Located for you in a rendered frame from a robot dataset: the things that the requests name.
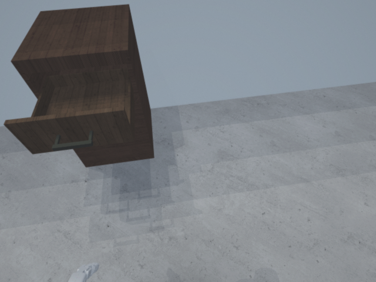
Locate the cabinet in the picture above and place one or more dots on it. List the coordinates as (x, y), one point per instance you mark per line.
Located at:
(90, 39)

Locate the drawer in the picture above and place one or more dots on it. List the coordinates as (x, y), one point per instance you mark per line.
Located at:
(71, 105)

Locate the handle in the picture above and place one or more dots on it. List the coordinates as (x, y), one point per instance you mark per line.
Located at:
(72, 145)

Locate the left robot hand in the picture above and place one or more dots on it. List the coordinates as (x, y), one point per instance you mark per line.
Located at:
(84, 272)

